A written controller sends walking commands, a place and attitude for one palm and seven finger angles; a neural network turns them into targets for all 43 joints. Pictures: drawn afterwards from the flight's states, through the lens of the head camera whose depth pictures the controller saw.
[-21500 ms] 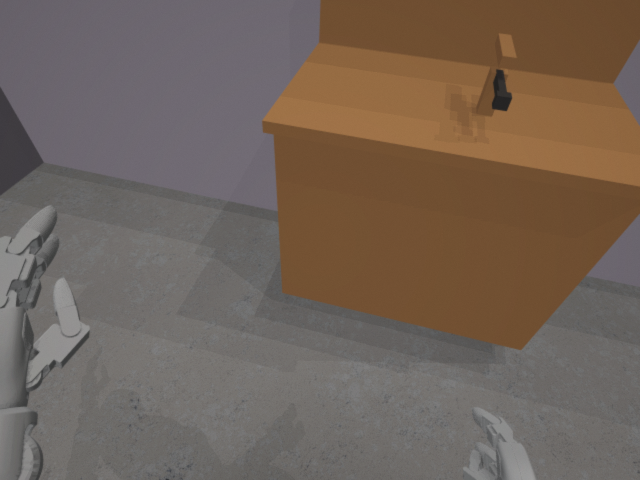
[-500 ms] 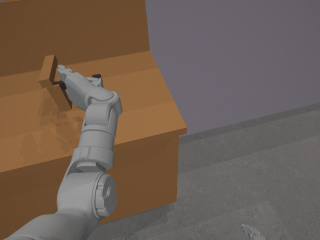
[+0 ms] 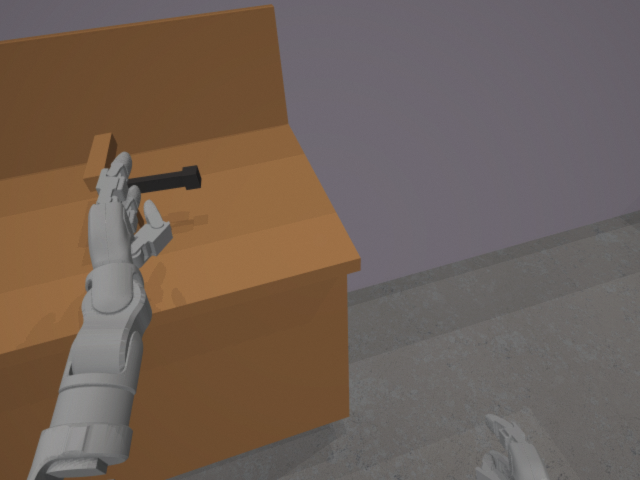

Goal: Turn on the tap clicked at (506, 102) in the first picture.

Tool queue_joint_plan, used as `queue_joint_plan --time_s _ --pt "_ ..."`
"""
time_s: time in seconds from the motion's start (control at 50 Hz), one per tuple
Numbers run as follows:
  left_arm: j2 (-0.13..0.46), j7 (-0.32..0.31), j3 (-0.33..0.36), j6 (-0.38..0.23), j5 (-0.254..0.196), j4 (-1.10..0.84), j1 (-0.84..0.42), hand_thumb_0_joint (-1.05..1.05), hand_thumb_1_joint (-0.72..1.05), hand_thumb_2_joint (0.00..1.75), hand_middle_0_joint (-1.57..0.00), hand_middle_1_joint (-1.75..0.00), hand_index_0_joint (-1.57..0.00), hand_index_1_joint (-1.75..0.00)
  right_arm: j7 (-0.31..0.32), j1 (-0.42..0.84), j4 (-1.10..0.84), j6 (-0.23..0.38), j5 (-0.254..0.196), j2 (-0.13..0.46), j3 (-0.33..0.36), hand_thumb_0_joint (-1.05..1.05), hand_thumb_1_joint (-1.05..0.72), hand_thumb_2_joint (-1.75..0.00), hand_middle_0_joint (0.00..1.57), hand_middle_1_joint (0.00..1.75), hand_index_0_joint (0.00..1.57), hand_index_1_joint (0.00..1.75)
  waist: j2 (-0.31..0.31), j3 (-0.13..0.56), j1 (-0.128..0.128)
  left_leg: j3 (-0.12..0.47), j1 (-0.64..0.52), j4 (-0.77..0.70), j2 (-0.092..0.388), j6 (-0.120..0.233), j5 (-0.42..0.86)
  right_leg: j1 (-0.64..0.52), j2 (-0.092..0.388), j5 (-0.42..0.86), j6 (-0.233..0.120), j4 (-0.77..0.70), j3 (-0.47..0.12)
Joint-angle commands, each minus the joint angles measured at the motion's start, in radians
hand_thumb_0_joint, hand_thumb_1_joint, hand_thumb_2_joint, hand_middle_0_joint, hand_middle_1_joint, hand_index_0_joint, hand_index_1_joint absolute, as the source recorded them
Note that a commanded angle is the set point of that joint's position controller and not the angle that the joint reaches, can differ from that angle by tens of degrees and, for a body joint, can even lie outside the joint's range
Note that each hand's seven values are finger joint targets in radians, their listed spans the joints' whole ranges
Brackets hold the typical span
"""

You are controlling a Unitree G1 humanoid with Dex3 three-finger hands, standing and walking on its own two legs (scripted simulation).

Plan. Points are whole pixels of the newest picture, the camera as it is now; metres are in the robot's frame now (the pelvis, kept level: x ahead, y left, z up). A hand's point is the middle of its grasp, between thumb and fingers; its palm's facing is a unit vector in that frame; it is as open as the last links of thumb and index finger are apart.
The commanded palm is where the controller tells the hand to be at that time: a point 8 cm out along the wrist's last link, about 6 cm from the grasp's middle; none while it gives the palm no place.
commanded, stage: draw the hand back beside the body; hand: left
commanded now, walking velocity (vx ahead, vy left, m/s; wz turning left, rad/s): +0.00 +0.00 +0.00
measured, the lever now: (191, 177) +0.55 +0.26 +0.12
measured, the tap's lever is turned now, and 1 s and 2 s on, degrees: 84 84 84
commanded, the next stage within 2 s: step back with the hand held close in 1.12 s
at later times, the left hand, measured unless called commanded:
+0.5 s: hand (105, 289) +0.26 +0.24 +0.17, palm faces +0.38 -0.90 -0.22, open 7.5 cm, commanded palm +0.21 +0.28 +0.18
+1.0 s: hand (50, 350) +0.19 +0.27 +0.16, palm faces +0.49 -0.82 -0.31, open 7.4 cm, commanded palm +0.15 +0.30 +0.17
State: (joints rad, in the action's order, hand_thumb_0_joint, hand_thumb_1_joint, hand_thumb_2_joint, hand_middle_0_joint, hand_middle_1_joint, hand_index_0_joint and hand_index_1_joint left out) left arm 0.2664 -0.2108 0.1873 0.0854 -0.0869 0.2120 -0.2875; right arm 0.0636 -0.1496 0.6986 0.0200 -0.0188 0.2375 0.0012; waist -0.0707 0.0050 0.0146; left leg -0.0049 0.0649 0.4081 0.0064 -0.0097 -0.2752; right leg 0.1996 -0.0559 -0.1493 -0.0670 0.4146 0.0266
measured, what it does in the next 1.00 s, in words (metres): stands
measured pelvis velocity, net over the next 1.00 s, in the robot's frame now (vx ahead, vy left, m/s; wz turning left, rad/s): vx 0.00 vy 0.02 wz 0.05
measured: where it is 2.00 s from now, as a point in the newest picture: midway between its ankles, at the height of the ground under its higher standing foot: outside the picture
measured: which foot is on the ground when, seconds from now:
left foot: down 0.00-1.00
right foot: down 0.00-1.00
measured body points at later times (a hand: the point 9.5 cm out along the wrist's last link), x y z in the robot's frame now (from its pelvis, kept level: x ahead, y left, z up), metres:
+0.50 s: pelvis +0.00 +0.02 +0.01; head -0.03 +0.00 +0.45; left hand +0.23 +0.29 +0.19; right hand +0.19 -0.18 -0.09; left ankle -0.03 +0.13 -0.74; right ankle +0.05 -0.07 -0.74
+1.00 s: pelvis +0.00 +0.02 +0.00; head -0.02 +0.00 +0.45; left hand +0.16 +0.31 +0.18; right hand +0.21 -0.18 -0.08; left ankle -0.03 +0.13 -0.74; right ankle +0.05 -0.07 -0.74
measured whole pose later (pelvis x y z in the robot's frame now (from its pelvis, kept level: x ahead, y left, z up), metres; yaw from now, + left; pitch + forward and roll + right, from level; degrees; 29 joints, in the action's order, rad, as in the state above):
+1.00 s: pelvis +0.00 +0.02 +0.00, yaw +3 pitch -6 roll +0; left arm 0.30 -0.14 0.24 -0.15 -0.05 -0.35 0.38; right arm 0.03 -0.17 0.66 0.12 0.02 0.21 0.00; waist -0.06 -0.05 0.09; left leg 0.03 0.00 0.37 -0.01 0.01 -0.26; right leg 0.10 -0.03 -0.12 -0.04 0.33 0.06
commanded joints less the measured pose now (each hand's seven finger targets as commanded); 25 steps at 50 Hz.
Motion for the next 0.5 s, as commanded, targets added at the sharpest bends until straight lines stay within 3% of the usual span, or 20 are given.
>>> queue_joint_plan --time_s 0.0,0.08,0.14,0.18,0.2,0.22,0.26,0.28,0.34,0.36,0.38,0.42,0.48 --pt "0.177 0.036 -0.034 -0.198 0.011 -0.346 -0.424 0.00 0.90 0.90 -0.17 -0.21 -0.17 -0.21 -0.005 0.175 -0.162 0.085 -0.009 0.083 0.016 0.00 -0.90 -0.90 0.20 0.30 0.20 0.30 0.068 0.138 -0.001 -0.032 0.085 -0.075 -0.014 0.047 0.072 -0.156 0.067 -0.079 0.050 -0.124 -0.058" --pt "0.127 0.035 -0.103 -0.235 0.026 -0.330 -0.420 0.00 0.90 0.90 -0.17 -0.22 -0.17 -0.22 -0.008 0.167 -0.145 0.106 -0.012 0.083 0.014 0.00 -0.90 -0.90 0.20 0.30 0.20 0.30 -0.009 0.093 -0.012 -0.017 0.075 -0.098 -0.030 0.042 -0.023 -0.107 0.064 -0.161 0.043 -0.148 -0.046" --pt "0.151 0.031 -0.068 -0.246 0.025 -0.307 -0.328 0.00 0.90 0.90 -0.18 -0.23 -0.18 -0.23 -0.007 0.172 -0.142 0.102 -0.006 0.079 0.008 0.00 -0.90 -0.90 0.20 0.30 0.20 0.30 0.100 0.110 0.007 -0.003 0.103 -0.112 -0.033 0.046 -0.040 -0.152 0.067 -0.197 0.043 -0.155 -0.041" --pt "0.196 0.029 -0.010 -0.257 0.028 -0.332 -0.244 0.00 0.90 0.90 -0.18 -0.23 -0.18 -0.23 -0.008 0.170 -0.145 0.097 -0.002 0.081 0.010 0.00 -0.90 -0.90 0.20 0.30 0.20 0.30 0.078 0.153 0.030 0.004 0.089 -0.128 -0.029 0.040 -0.007 -0.196 0.065 -0.154 0.038 -0.140 -0.026" --pt "0.184 0.035 -0.007 -0.258 0.023 -0.331 -0.193 0.00 0.90 0.90 -0.18 -0.24 -0.18 -0.24 -0.009 0.176 -0.147 0.093 0.001 0.073 0.004 0.00 -0.90 -0.90 0.20 0.30 0.20 0.30 0.058 0.132 0.035 0.004 0.094 -0.136 -0.024 0.038 0.006 -0.206 0.066 -0.131 0.035 -0.137 -0.023" --pt "0.200 0.037 0.015 -0.266 0.023 -0.367 -0.167 0.00 0.90 0.90 -0.18 -0.24 -0.18 -0.24 -0.009 0.172 -0.153 0.090 0.007 0.072 0.002 0.00 -0.90 -0.90 0.20 0.30 0.20 0.30 0.078 0.158 0.046 0.007 0.093 -0.142 -0.023 0.036 0.040 -0.241 0.066 -0.090 0.033 -0.130 -0.020" --pt "0.216 0.047 0.056 -0.270 0.018 -0.398 -0.071 0.00 0.90 0.90 -0.18 -0.25 -0.18 -0.25 -0.013 0.177 -0.161 0.082 0.010 0.067 0.002 0.00 -0.90 -0.90 0.20 0.30 0.20 0.30 0.089 0.148 0.059 0.005 0.099 -0.144 -0.015 0.032 0.091 -0.269 0.062 -0.029 0.030 -0.123 -0.017" --pt "0.231 0.052 0.078 -0.273 0.019 -0.416 -0.032 0.00 0.90 0.90 -0.18 -0.25 -0.18 -0.25 -0.015 0.174 -0.164 0.080 0.009 0.070 0.005 0.00 -0.90 -0.90 0.20 0.30 0.20 0.30 0.056 0.149 0.064 0.009 0.091 -0.150 -0.012 0.026 0.108 -0.273 0.060 -0.010 0.027 -0.120 -0.014" --pt "0.207 0.071 0.073 -0.280 0.015 -0.490 0.038 0.00 0.90 0.90 -0.19 -0.26 -0.19 -0.26 -0.019 0.174 -0.178 0.076 0.012 0.062 0.003 0.00 -0.90 -0.90 0.20 0.30 0.20 0.30 0.029 0.100 0.058 0.007 0.091 -0.153 -0.005 0.020 0.144 -0.265 0.052 0.034 0.023 -0.122 -0.015" --pt "0.208 0.074 0.076 -0.283 0.014 -0.519 0.045 0.00 0.90 0.90 -0.19 -0.26 -0.19 -0.26 -0.020 0.169 -0.183 0.078 0.016 0.063 0.004 0.00 -0.90 -0.90 0.20 0.30 0.20 0.30 0.045 0.104 0.057 0.008 0.087 -0.152 -0.005 0.021 0.154 -0.267 0.051 0.045 0.024 -0.122 -0.015" --pt "0.208 0.076 0.078 -0.284 0.018 -0.540 0.062 0.00 0.90 0.90 -0.19 -0.26 -0.19 -0.26 -0.021 0.169 -0.182 0.080 0.013 0.064 0.007 0.00 -0.90 -0.90 0.20 0.30 0.20 0.30 0.006 0.095 0.054 0.008 0.072 -0.153 -0.003 0.016 0.163 -0.254 0.048 0.043 0.023 -0.126 -0.013" --pt "0.199 0.078 0.076 -0.291 0.018 -0.585 0.103 0.00 0.90 0.90 -0.19 -0.27 -0.19 -0.27 -0.024 0.155 -0.188 0.088 0.017 0.065 0.010 0.00 -0.90 -0.90 0.20 0.30 0.20 0.30 0.022 0.102 0.051 0.015 0.068 -0.151 -0.001 0.012 0.187 -0.260 0.045 0.060 0.023 -0.120 -0.008" --pt "0.179 0.078 0.056 -0.299 0.026 -0.640 0.154 0.00 0.90 0.90 -0.19 -0.28 -0.19 -0.28 -0.027 0.146 -0.188 0.103 0.020 0.069 0.015 0.00 -0.90 -0.90 0.20 0.30 0.20 0.30 -0.019 0.094 0.046 0.017 0.037 -0.148 -0.001 0.004 0.213 -0.241 0.043 0.071 0.023 -0.125 -0.005"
